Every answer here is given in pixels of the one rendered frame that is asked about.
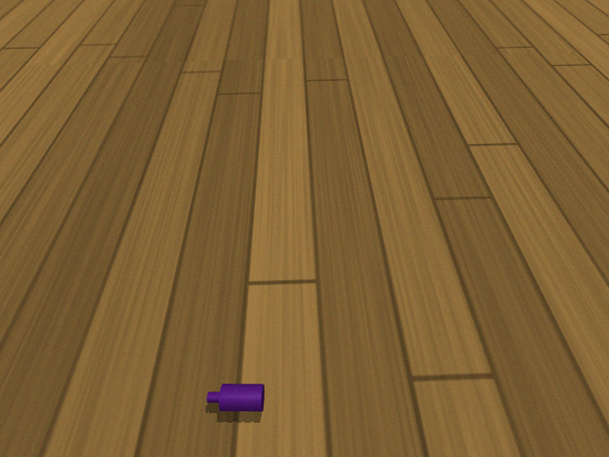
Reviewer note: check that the bottle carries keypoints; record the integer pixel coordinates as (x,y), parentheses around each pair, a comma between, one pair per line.
(238,397)

